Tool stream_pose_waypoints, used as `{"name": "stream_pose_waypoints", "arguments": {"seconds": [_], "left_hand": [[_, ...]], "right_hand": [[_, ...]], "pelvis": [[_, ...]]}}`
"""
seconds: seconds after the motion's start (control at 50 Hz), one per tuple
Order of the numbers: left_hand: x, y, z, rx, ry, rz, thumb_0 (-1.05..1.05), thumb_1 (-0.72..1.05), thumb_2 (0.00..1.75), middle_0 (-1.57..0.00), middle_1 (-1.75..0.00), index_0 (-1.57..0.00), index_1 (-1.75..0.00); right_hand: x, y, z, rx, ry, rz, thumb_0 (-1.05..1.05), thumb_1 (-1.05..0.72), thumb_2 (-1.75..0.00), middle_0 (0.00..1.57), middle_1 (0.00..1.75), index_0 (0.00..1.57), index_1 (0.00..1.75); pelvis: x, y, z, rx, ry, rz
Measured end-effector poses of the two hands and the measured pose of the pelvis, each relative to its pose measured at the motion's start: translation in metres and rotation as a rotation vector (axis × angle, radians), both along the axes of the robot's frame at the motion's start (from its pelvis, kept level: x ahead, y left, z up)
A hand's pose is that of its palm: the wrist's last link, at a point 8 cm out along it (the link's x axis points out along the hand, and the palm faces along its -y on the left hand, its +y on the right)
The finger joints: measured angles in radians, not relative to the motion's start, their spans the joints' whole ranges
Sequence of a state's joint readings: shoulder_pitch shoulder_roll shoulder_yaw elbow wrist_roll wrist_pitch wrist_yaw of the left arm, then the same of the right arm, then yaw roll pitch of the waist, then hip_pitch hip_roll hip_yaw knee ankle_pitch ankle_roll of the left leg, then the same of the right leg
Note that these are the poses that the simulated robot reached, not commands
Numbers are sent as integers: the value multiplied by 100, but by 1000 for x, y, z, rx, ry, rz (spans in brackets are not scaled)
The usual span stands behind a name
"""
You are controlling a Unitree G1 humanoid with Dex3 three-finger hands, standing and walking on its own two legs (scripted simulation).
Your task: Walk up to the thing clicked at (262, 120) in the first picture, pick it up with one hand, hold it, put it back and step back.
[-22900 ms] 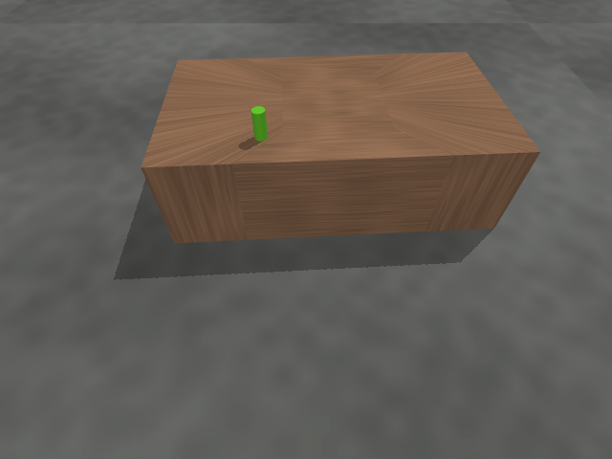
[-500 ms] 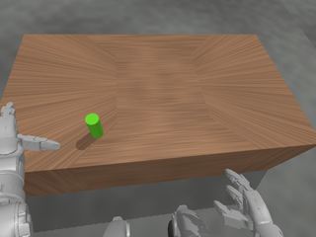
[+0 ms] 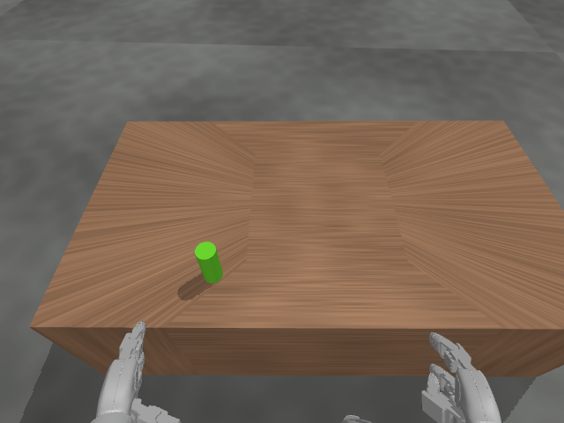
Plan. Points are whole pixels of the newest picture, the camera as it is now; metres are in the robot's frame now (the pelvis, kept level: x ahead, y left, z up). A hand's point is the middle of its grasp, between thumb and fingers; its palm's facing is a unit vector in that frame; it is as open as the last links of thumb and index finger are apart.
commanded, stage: home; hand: left
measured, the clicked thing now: (209, 263) +0.49 +0.20 -0.25
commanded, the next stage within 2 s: stand in 1.94 s
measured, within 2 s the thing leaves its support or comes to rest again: neither
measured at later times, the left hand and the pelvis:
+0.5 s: hand (164, 419) +0.14 +0.17 -0.05, palm faces +0.12 -0.96 -0.24, open 17.4 cm; pelvis -0.03 +0.00 +0.00, yaw +0 degrees
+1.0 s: hand (157, 411) +0.15 +0.18 -0.05, palm faces +0.12 -0.96 -0.25, open 17.2 cm; pelvis -0.02 +0.00 +0.00, yaw +0 degrees
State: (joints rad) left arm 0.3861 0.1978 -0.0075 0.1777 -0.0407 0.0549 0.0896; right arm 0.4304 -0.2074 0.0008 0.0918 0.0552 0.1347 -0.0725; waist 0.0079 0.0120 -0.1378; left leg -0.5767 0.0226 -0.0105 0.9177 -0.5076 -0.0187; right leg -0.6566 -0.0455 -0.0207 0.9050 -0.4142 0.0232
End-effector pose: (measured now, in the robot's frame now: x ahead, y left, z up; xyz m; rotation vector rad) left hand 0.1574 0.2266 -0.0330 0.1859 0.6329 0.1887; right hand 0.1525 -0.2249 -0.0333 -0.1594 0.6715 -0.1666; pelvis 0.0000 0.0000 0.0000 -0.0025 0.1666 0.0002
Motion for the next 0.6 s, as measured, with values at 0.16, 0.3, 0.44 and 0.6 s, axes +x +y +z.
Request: {"name": "stream_pose_waypoints", "arguments": {"seconds": [0.16, 0.3, 0.44, 0.6], "left_hand": [[-30, -8, -1, 3, 14, 12, -1, -54, 6, -7, -6, -7, -6], [-29, -7, 5, 27, -25, 0, -1, -53, 7, -7, -6, -7, -6], [-33, -8, 6, 20, -42, -13, -1, -53, 6, -6, -6, -6, -6], [-39, -2, 4, 22, -37, -11, -1, -54, 6, -6, -6, -6, -6]], "right_hand": [[-7, -8, 1, -31, -18, 4, 2, -90, -90, 20, 30, 20, 30], [-20, -8, 1, -32, -29, -5, 2, -90, -90, 20, 30, 20, 30], [-31, -6, -1, -28, -26, -20, 2, -90, -90, 20, 30, 21, 30], [-35, -2, 0, -33, -36, -23, 2, -90, -90, 20, 30, 20, 30]], "pelvis": [[-10, -7, -2, 9, -18, 10], [-19, -8, -3, 13, -32, 6], [-26, -5, -3, 13, -42, -1], [-30, 0, -3, 9, -45, -3]]}}
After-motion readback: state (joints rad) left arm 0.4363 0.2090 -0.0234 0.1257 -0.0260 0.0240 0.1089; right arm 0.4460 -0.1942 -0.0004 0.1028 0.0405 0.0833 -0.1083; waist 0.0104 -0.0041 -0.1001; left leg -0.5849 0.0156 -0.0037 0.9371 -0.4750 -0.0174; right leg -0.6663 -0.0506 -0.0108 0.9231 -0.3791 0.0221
